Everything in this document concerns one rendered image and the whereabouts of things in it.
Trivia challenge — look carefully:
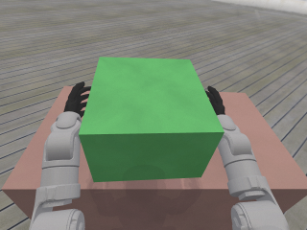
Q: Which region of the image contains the robot right forearm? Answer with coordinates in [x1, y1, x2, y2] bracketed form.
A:
[217, 114, 290, 230]

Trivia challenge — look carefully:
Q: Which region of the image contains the left robot upper arm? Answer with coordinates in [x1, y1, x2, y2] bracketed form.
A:
[31, 209, 85, 230]

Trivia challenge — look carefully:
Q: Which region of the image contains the right robot upper arm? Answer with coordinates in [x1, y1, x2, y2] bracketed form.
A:
[230, 200, 288, 230]

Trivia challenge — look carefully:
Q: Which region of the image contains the robot right hand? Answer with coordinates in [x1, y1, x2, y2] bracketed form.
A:
[205, 86, 225, 115]

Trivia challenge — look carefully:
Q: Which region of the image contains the robot left forearm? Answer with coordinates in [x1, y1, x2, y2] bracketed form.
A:
[29, 111, 82, 230]

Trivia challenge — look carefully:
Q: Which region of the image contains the carton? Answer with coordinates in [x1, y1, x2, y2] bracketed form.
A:
[79, 57, 224, 182]

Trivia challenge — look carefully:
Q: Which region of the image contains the pedestal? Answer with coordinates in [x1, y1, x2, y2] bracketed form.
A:
[1, 85, 307, 230]

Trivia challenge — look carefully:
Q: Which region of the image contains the robot left hand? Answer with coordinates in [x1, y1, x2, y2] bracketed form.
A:
[63, 81, 91, 117]

